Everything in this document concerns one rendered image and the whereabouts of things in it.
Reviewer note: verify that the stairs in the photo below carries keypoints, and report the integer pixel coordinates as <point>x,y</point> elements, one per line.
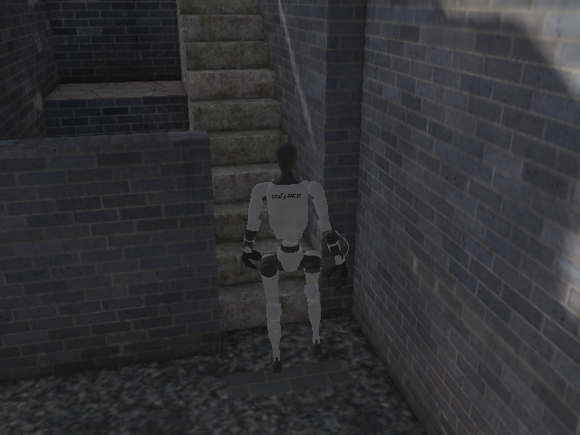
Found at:
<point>224,63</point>

